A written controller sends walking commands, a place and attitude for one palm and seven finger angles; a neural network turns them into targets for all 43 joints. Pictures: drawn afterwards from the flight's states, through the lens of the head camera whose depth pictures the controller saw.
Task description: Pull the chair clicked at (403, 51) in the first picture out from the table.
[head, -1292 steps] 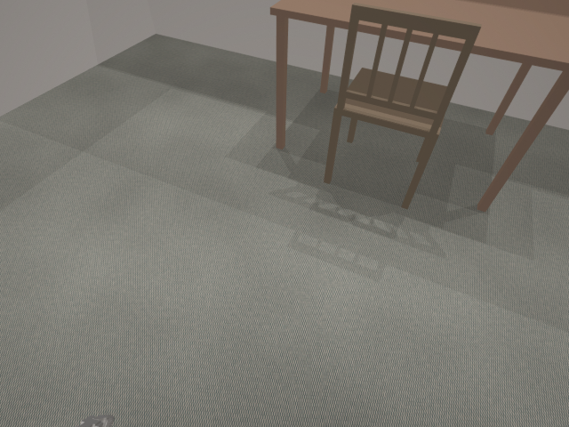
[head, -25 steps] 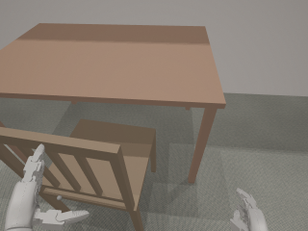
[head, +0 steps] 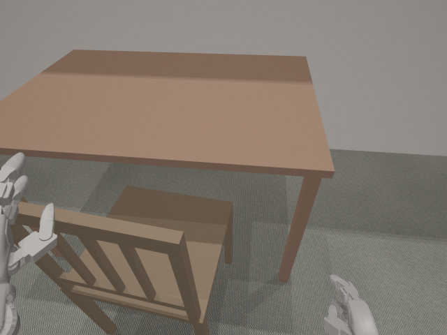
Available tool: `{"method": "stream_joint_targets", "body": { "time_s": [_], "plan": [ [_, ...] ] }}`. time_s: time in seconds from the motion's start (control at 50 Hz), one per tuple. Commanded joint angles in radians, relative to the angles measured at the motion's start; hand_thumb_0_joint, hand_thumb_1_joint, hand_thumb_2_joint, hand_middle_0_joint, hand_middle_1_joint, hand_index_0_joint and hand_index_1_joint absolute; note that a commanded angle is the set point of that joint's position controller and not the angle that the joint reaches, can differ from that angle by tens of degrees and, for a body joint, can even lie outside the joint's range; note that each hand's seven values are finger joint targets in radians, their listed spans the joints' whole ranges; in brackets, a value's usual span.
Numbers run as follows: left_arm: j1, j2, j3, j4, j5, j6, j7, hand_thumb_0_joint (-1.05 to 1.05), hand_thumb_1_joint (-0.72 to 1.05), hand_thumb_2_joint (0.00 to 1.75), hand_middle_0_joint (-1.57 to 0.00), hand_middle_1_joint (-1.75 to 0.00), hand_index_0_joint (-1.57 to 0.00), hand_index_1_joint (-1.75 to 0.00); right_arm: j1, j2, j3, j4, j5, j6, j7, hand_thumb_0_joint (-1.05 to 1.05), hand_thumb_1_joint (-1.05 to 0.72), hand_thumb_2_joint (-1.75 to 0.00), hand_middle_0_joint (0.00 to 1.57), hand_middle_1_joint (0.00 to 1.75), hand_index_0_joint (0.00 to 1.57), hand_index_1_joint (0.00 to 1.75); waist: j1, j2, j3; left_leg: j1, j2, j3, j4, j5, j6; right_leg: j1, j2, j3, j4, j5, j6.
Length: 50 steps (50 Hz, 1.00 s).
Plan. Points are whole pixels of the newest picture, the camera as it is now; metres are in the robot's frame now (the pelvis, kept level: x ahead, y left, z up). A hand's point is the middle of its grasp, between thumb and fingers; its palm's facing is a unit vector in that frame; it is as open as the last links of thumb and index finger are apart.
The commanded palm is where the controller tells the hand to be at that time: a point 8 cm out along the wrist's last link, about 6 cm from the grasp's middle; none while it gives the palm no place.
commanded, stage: draw the hand back to the body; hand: left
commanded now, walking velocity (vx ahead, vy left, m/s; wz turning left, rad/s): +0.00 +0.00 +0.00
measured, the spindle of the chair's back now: (104, 264) +0.27 +0.33 -0.11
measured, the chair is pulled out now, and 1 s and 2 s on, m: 0.17 0.17 0.17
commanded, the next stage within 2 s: step back with the hand held close in 0.32 s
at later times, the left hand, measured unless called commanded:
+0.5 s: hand (50, 245) +0.17 +0.26 +0.17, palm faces +0.48 -0.80 -0.37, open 7.4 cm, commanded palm +0.12 +0.29 +0.17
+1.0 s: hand (25, 279) +0.13 +0.27 +0.15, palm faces +0.42 -0.77 -0.47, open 7.4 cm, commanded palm +0.07 +0.31 +0.17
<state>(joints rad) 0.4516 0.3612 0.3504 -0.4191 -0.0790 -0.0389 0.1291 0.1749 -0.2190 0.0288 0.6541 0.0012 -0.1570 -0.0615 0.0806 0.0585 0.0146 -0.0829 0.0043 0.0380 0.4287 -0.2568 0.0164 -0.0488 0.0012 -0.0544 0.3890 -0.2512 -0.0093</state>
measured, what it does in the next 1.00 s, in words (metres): shifts its weight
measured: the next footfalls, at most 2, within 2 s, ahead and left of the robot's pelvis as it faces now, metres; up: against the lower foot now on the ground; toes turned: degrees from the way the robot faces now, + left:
right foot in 1.66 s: -0.15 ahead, -0.10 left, +0.00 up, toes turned +4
left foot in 1.80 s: -0.05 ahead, +0.10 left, +0.00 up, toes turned +2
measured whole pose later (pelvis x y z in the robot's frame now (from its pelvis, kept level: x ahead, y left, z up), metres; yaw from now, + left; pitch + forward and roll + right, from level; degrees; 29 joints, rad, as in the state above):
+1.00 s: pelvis -0.07 +0.01 -0.01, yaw +0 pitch -1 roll -1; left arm 0.54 0.39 0.38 -0.46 -0.06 -0.10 0.16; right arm 0.19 -0.25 0.00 0.57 0.02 -0.04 -0.10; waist 0.01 0.06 0.01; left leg -0.33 0.01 0.05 0.53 -0.19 0.04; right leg -0.30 0.00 -0.05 0.49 -0.18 0.00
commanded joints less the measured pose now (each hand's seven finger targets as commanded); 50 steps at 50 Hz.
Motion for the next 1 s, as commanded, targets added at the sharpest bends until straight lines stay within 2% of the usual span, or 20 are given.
{"method": "stream_joint_targets", "body": {
  "time_s": [0.0,0.1,0.14,0.24,0.28,0.32,0.36,0.4,0.42,0.44,0.46,0.48,0.5,0.56,0.62,0.74,0.8,0.84,0.9,0.98],
  "plan": [
    [-0.057,0.132,0.081,-0.154,-0.001,-0.051,-0.002,0.0,0.9,0.9,-0.2,-0.3,-0.2,-0.3,-0.128,-0.117,-0.053,-0.154,0.005,-0.036,-0.006,0.0,-0.9,-0.9,0.2,0.3,0.2,0.3,-0.015,-0.027,-0.044,0.014,0.033,-0.018,-0.073,0.307,-0.01,-0.012,-0.003,0.016,-0.068,0.228,-0.005],
    [-0.066,0.178,0.114,-0.212,0.003,-0.064,0.002,0.0,0.9,0.9,-0.2,-0.3,-0.2,-0.3,-0.134,-0.118,-0.058,-0.16,0.002,-0.035,-0.008,0.0,-0.9,-0.9,0.2,0.3,0.2,0.3,-0.007,-0.007,-0.097,0.03,0.024,-0.013,-0.074,0.315,-0.005,0.022,-0.004,0.022,-0.068,0.25,-0.008],
    [-0.068,0.191,0.121,-0.227,0.005,-0.065,0.004,0.0,0.9,0.9,-0.2,-0.3,-0.2,-0.3,-0.14,-0.118,-0.056,-0.157,0.002,-0.039,-0.01,0.0,-0.9,-0.9,0.2,0.3,0.2,0.3,-0.008,0.027,-0.08,0.026,0.022,-0.016,-0.077,0.301,-0.009,0.016,0.0,0.022,-0.076,0.235,-0.01],
    [-0.074,0.191,0.125,-0.218,0.006,-0.074,0.011,0.0,0.9,0.9,-0.2,-0.3,-0.2,-0.3,-0.141,-0.117,-0.056,-0.15,0.002,-0.049,-0.015,0.0,-0.9,-0.9,0.2,0.3,0.2,0.3,-0.012,0.029,-0.035,0.007,0.019,-0.017,-0.092,0.238,-0.011,-0.002,0.004,0.02,-0.092,0.185,-0.011],
    [-0.077,0.177,0.113,-0.211,0.006,-0.08,0.01,0.0,0.9,0.9,-0.2,-0.3,-0.2,-0.3,-0.141,-0.115,-0.058,-0.15,0.004,-0.05,-0.016,0.0,-0.9,-0.9,0.2,0.3,0.2,0.3,-0.014,0.03,-0.029,0.008,0.02,-0.014,-0.097,0.216,-0.009,-0.01,0.002,0.023,-0.096,0.168,-0.008],
    [-0.07,0.17,0.112,-0.19,0.004,-0.084,0.009,0.0,0.9,0.9,-0.2,-0.3,-0.2,-0.3,-0.139,-0.115,-0.06,-0.147,0.004,-0.051,-0.016,0.0,-0.9,-0.9,0.2,0.3,0.2,0.3,-0.014,-0.006,-0.028,0.009,0.018,-0.011,-0.096,0.21,-0.005,-0.011,0.003,0.021,-0.099,0.168,-0.006],
    [-0.069,0.154,0.094,-0.179,0.003,-0.084,0.004,0.0,0.9,0.9,-0.2,-0.3,-0.2,-0.3,-0.143,-0.113,-0.06,-0.145,0.007,-0.051,-0.015,0.0,-0.9,-0.9,0.2,0.3,0.2,0.3,-0.018,0.004,-0.016,0.01,0.02,-0.012,-0.102,0.185,-0.006,-0.023,0.004,0.023,-0.107,0.139,-0.005],
    [-0.083,0.172,0.107,-0.192,0.005,-0.092,0.006,0.0,0.9,0.9,-0.2,-0.3,-0.2,-0.3,-0.144,-0.118,-0.063,-0.145,0.003,-0.055,-0.017,0.0,-0.9,-0.9,0.2,0.3,0.2,0.3,-0.014,-0.005,-0.034,0.015,0.016,-0.011,-0.102,0.179,-0.002,-0.013,0.003,0.024,-0.108,0.138,-0.005],
    [-0.136,0.152,0.075,-0.178,0.008,-0.091,0.005,0.0,0.9,0.9,-0.2,-0.3,-0.2,-0.3,-0.147,-0.117,-0.06,-0.138,0.004,-0.054,-0.017,0.0,-0.9,-0.9,0.2,0.3,0.2,0.3,-0.024,-0.004,-0.019,0.014,0.012,-0.009,-0.102,0.168,0.0,-0.028,0.003,0.026,-0.113,0.132,-0.003],
    [-0.316,0.324,0.23,-0.237,0.015,-0.135,0.02,0.0,0.9,0.9,-0.2,-0.3,-0.2,-0.3,-0.143,-0.119,-0.038,-0.186,0.024,-0.032,-0.012,0.0,-0.9,-0.9,0.2,0.3,0.2,0.3,-0.051,0.061,0.057,-0.092,0.026,-0.028,-0.081,0.048,0.006,-0.098,-0.04,0.085,-0.137,0.117,0.001],
    [-0.141,0.207,0.143,-0.132,0.011,-0.13,0.008,0.0,0.9,0.9,-0.2,-0.3,-0.2,-0.3,-0.136,-0.125,-0.046,-0.166,0.015,-0.015,-0.018,0.0,-0.9,-0.9,0.2,0.3,0.2,0.3,-0.059,-0.023,0.05,-0.104,0.029,-0.047,-0.045,0.037,0.01,-0.146,-0.066,0.091,-0.145,0.105,-0.001],
    [-0.064,0.175,0.113,-0.115,0.015,-0.119,0.002,0.0,0.9,0.9,-0.2,-0.3,-0.2,-0.3,-0.132,-0.13,-0.053,-0.182,0.014,0.0,-0.014,0.0,-0.9,-0.9,0.2,0.3,0.2,0.3,-0.058,-0.069,0.029,-0.088,0.028,-0.044,-0.02,0.04,0.012,-0.177,-0.078,0.108,-0.154,0.088,-0.002],
    [-0.046,0.164,0.096,-0.145,0.015,-0.119,0.001,0.0,0.9,0.9,-0.2,-0.3,-0.2,-0.3,-0.131,-0.131,-0.055,-0.192,0.015,0.011,-0.014,0.0,-0.9,-0.9,0.2,0.3,0.2,0.3,-0.061,-0.066,-0.004,-0.079,0.03,-0.042,0.0,0.05,0.013,-0.186,-0.092,0.113,-0.15,0.088,-0.005],
    [0.012,0.186,0.115,-0.185,0.017,-0.121,0.011,0.0,0.9,0.9,-0.2,-0.3,-0.2,-0.3,-0.122,-0.132,-0.058,-0.208,0.015,0.034,-0.023,0.0,-0.9,-0.9,0.2,0.3,0.2,0.3,-0.063,-0.009,-0.079,-0.08,0.04,-0.043,0.001,0.107,0.008,-0.17,-0.098,0.099,-0.099,0.134,-0.01],
    [0.042,0.225,0.156,-0.234,0.017,-0.117,0.025,0.0,0.9,0.9,-0.2,-0.3,-0.2,-0.3,-0.118,-0.138,-0.066,-0.228,0.014,0.054,-0.037,0.0,-0.9,-0.9,0.2,0.3,0.2,0.3,-0.059,0.001,-0.156,-0.077,0.06,-0.056,-0.011,0.253,0.01,-0.125,-0.071,0.067,-0.022,0.245,0.005],
    [0.038,0.24,0.17,-0.257,0.015,-0.108,0.038,0.0,0.9,0.9,-0.2,-0.3,-0.2,-0.3,-0.124,-0.144,-0.073,-0.243,0.014,0.073,-0.052,0.0,-0.9,-0.9,0.2,0.3,0.2,0.3,-0.06,0.02,-0.162,-0.124,0.085,-0.08,-0.021,0.3,0.01,-0.129,-0.045,0.058,0.037,0.236,0.011],
    [0.049,0.221,0.154,-0.242,0.017,-0.106,0.041,0.0,0.9,0.9,-0.2,-0.3,-0.2,-0.3,-0.118,-0.148,-0.074,-0.248,0.017,0.074,-0.052,0.0,-0.9,-0.9,0.2,0.3,0.2,0.3,-0.061,0.006,-0.146,-0.179,0.101,-0.094,-0.043,0.197,0.015,-0.133,-0.036,0.062,0.053,0.173,0.014],
    [0.038,0.216,0.153,-0.238,0.021,-0.108,0.044,0.0,0.9,0.9,-0.2,-0.3,-0.2,-0.3,-0.122,-0.156,-0.075,-0.249,0.015,0.074,-0.052,0.0,-0.9,-0.9,0.2,0.3,0.2,0.3,-0.064,0.018,-0.116,-0.248,0.098,-0.107,-0.064,0.062,0.019,-0.131,-0.035,0.073,0.045,0.115,0.009],
    [0.045,0.217,0.157,-0.227,0.028,-0.117,0.051,0.0,0.9,0.9,-0.2,-0.3,-0.2,-0.3,-0.116,-0.155,-0.074,-0.25,0.016,0.073,-0.05,0.0,-0.9,-0.9,0.2,0.3,0.2,0.3,-0.069,-0.026,-0.084,-0.331,0.091,-0.111,-0.068,-0.121,0.028,-0.14,-0.052,0.097,0.022,0.035,0.005],
    [0.045,0.225,0.16,-0.251,0.031,-0.129,0.061,0.0,0.9,0.9,-0.2,-0.3,-0.2,-0.3,-0.098,-0.152,-0.074,-0.246,0.016,0.065,-0.048,0.0,-0.9,-0.9,0.2,0.3,0.2,0.3,-0.078,-0.048,-0.086,-0.336,0.067,-0.102,-0.017,-0.185,0.025,-0.195,-0.084,0.13,-0.03,-0.064,-0.012]
  ]
}}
